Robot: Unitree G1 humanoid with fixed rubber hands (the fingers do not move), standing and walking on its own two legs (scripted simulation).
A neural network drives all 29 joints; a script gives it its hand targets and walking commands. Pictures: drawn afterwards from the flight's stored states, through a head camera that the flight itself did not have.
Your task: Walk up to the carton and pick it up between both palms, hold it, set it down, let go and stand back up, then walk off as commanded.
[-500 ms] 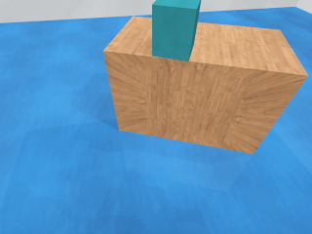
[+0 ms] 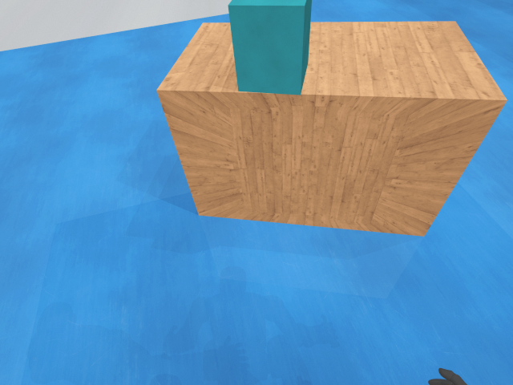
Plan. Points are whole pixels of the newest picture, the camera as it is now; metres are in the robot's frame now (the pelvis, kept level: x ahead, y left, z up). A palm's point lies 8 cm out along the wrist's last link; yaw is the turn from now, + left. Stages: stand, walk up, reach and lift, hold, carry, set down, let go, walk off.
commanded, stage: walk off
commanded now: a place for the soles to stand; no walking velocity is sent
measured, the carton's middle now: (273, 38) +1.05 -0.06 +0.07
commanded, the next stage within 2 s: stand in 0.04 s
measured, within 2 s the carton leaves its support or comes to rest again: neither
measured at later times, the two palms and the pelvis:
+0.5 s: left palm out of the picture +0.10 +0.26 -0.10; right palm out of the picture +0.09 -0.29 -0.10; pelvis +0.01 -0.01 +0.03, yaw +0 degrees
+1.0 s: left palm out of the picture +0.08 +0.27 -0.10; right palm out of the picture +0.11 -0.29 -0.10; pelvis +0.03 -0.02 +0.03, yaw +1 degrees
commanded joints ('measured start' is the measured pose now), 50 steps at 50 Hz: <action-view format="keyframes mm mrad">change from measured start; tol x2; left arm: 1 -33 248 67 -71 -4 -19 12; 2 -38 249 69 -70 -5 -19 11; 3 -88 225 60 -35 7 -15 5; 19 -125 196 59 67 -1 0 -10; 50 -109 184 74 91 8 4 -4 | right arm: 1 -28 -232 -54 -90 3 -31 -7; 2 -30 -230 -53 -88 3 -31 -6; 3 -63 -172 -26 -25 7 -41 -10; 9 -83 -208 -15 43 7 -53 -18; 17 -99 -197 -4 108 5 -54 -24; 50 -98 -161 -9 135 0 -39 -28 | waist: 1 -5 -90 -103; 3 -1 -113 -75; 11 13 -31 -135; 17 15 -17 -139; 24 7 -31 -120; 50 6 -43 -144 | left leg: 1 66 154 -261 -217 67 41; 2 57 152 -256 -226 50 39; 3 1 170 -253 -267 55 38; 4 1 164 -246 -280 55 31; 10 96 156 -196 -327 191 -1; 14 135 158 -183 -361 233 -14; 20 156 155 -173 -395 191 -23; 29 192 151 -164 -403 181 -28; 50 221 153 -153 -396 293 -32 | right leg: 1 -39 -81 144 -193 92 -102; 2 -32 -82 143 -203 78 -102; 3 9 -77 117 -226 147 -73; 9 107 -86 98 -286 263 -64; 16 165 -89 77 -349 291 -51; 29 133 -98 82 -428 258 -41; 50 168 -103 65 -428 363 -36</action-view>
